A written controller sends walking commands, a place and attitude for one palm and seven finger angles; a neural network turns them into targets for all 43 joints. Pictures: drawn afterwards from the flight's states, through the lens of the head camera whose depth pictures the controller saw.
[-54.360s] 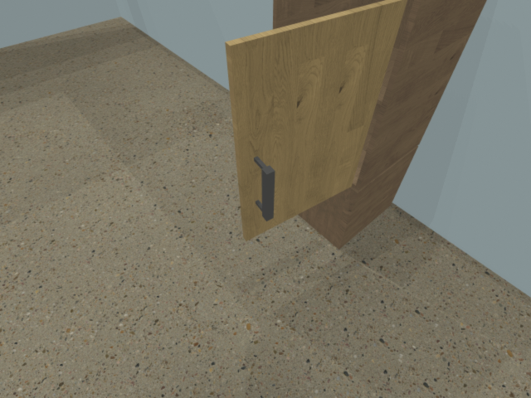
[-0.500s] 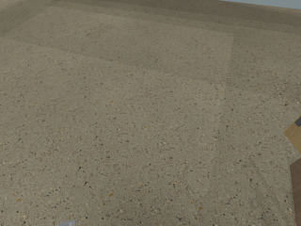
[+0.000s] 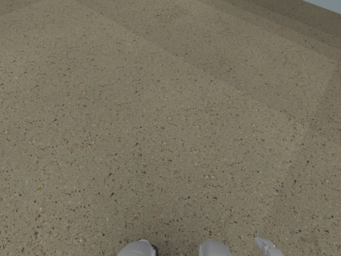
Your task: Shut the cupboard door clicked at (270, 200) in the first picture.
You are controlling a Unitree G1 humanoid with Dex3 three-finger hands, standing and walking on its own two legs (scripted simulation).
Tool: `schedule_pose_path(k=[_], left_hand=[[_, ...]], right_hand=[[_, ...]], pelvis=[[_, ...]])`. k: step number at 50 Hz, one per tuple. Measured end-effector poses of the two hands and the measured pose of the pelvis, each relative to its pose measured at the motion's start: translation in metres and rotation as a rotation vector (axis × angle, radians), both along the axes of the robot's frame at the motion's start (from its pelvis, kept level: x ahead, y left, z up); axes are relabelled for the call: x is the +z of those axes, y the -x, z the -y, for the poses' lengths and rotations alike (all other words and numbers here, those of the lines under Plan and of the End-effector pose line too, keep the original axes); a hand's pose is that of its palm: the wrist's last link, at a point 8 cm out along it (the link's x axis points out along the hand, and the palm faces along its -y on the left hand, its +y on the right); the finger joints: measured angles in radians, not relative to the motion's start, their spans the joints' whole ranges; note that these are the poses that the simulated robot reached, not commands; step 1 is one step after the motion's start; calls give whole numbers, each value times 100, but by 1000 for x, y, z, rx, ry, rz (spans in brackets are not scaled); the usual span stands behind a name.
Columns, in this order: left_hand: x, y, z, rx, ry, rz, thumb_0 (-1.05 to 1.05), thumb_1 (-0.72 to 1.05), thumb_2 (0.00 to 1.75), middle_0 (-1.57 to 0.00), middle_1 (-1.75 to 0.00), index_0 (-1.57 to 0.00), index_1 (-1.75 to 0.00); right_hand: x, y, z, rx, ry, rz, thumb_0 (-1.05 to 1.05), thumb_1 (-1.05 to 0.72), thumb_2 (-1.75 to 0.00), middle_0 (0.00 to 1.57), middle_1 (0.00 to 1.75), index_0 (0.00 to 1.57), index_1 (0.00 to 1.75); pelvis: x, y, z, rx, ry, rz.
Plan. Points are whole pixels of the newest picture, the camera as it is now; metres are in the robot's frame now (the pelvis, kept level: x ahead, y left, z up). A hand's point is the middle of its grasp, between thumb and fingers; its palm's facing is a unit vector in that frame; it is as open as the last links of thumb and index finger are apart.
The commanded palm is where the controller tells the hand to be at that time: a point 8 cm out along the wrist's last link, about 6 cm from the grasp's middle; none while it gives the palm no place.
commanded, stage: turn to face it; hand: left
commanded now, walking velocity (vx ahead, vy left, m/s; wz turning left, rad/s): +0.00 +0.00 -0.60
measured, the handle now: out of the picture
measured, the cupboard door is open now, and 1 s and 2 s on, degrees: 33 33 33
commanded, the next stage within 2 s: none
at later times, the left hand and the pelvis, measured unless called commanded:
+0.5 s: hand (110, 248) +0.14 +0.16 -0.18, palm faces -0.17 -0.97 -0.17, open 7.3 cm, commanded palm none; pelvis +0.06 +0.00 +0.00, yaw -14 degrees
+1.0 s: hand (143, 194) +0.28 +0.09 -0.14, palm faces -0.51 -0.81 -0.28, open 7.3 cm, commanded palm none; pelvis +0.07 -0.02 +0.00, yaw -32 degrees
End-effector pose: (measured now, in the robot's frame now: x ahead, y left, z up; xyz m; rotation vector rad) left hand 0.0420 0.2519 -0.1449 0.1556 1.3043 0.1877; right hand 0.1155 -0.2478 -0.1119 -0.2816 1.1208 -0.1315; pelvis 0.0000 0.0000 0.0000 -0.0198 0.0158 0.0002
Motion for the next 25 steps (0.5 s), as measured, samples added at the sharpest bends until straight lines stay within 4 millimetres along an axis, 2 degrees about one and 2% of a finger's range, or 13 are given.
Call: schedule_pose_path(k=[4,7,9,14,18,21,25], left_hand=[[16,-38,-1,-30,-15,71,0,91,90,-20,-30,-20,-30],[21,-57,7,-61,-11,84,0,91,90,-20,-30,-20,-30],[22,-66,16,-84,-3,78,0,91,90,-20,-30,-20,-30],[13,-78,39,-145,6,31,0,91,90,-20,-30,-20,-30],[11,-82,51,-178,26,-8,0,91,90,-20,-30,-20,-30],[9,-88,51,-186,36,-26,0,91,90,-20,-30,-20,-30],[-1,-103,39,-212,48,-42,0,91,90,-20,-30,-20,-30]], right_hand=[[3,1,-9,-26,-26,-16,1,-90,-90,20,30,20,30],[0,6,-14,-63,-59,-33,1,-90,-90,20,30,20,30],[-3,9,-11,-111,-71,-35,0,-91,-90,21,30,20,30],[-22,21,8,-216,-96,-63,0,-91,-90,21,30,20,30],[-22,37,19,-280,-75,-109,0,-91,-90,21,30,20,30],[-14,45,23,-311,-44,-127,1,-91,-90,20,30,20,30],[-7,50,20,-350,0,-98,1,-91,-90,20,30,20,30]], pelvis=[[10,-15,1,-10,4,3],[13,-27,4,-34,4,13],[13,-34,7,-62,1,20],[2,-49,19,-145,-17,23],[3,-55,19,-175,-11,10],[6,-58,15,-202,-13,6],[2,-64,5,-247,-7,1]])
